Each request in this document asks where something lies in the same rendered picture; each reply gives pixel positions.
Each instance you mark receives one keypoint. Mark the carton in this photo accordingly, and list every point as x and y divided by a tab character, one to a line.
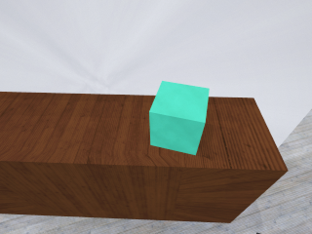
177	117

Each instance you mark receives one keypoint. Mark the pedestal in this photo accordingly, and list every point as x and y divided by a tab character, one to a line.
89	155

